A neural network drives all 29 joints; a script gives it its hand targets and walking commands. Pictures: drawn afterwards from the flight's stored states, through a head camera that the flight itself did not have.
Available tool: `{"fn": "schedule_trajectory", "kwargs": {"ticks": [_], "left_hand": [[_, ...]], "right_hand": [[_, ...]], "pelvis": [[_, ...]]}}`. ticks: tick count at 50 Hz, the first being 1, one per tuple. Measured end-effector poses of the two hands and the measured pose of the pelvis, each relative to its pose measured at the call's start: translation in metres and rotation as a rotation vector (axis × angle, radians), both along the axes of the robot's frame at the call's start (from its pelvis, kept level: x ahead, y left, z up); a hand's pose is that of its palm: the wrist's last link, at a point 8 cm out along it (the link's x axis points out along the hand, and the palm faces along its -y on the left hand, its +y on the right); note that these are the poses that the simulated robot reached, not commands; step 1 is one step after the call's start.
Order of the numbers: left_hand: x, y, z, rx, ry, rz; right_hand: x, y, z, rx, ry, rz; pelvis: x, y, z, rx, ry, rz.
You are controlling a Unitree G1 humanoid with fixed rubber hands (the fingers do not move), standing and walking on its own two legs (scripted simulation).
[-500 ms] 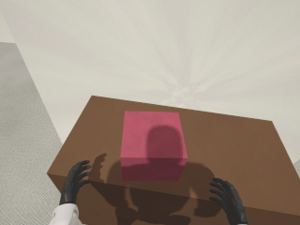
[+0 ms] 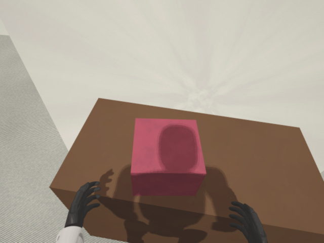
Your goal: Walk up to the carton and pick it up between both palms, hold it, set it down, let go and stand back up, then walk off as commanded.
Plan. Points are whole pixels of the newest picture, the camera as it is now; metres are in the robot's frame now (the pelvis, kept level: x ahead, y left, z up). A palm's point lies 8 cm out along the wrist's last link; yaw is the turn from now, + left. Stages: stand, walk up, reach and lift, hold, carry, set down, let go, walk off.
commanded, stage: set down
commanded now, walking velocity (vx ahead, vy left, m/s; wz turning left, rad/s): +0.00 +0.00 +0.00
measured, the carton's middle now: (165, 156) +0.38 +0.02 -0.06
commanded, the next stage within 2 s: let go in 1.32 s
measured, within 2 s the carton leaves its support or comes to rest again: neither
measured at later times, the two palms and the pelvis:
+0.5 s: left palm (75, 229) +0.15 +0.21 -0.05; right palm out of the picture +0.15 -0.22 -0.06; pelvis +0.00 +0.00 +0.00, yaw +0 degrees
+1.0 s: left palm (75, 228) +0.15 +0.22 -0.07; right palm out of the picture +0.16 -0.21 -0.07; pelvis +0.01 +0.01 +0.00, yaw +0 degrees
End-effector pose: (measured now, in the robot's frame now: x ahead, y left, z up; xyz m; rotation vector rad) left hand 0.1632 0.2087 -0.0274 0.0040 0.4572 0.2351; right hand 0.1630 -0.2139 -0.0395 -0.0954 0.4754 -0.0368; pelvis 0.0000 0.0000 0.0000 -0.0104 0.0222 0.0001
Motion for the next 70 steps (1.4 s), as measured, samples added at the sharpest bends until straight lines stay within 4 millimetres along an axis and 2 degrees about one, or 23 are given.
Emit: {"fn": "schedule_trajectory", "kwargs": {"ticks": [5,12,28,37,45,61,70], "left_hand": [[-0.003,0.0,-0.004,-0.005,0.017,-0.004],[-0.011,0.0,-0.014,-0.01,0.076,-0.013],[-0.017,0.006,-0.027,-0.007,0.183,-0.036],[-0.013,0.01,-0.035,-0.006,0.231,-0.055],[-0.006,0.01,-0.036,0.003,0.239,-0.08],[-0.022,0.011,-0.05,-0.017,0.343,-0.098],[-0.023,0.014,-0.052,-0.01,0.365,-0.104]], "right_hand": [[-0.002,0.0,-0.001,-0.011,-0.001,-0.001],[-0.014,-0.003,-0.012,-0.044,0.066,0.0],[-0.017,-0.003,-0.024,-0.081,0.154,0.001],[-0.007,0.003,-0.03,-0.082,0.169,-0.001],[-0.008,0.003,-0.035,-0.087,0.177,-0.006],[-0.007,0.003,-0.034,-0.124,0.174,0.011],[-0.007,0.003,-0.034,-0.14,0.176,0.023]], "pelvis": [[-0.001,0.0,0.0,-0.001,-0.002,0.0],[-0.003,0.001,0.0,-0.001,-0.008,0.0],[0.001,0.002,0.0,-0.002,-0.005,0.0],[0.01,0.003,-0.001,-0.004,0.004,0.001],[0.015,0.005,-0.001,-0.005,0.007,0.001],[0.007,0.007,-0.002,-0.008,-0.017,0.001],[0.001,0.006,-0.002,-0.007,-0.027,0.001]]}}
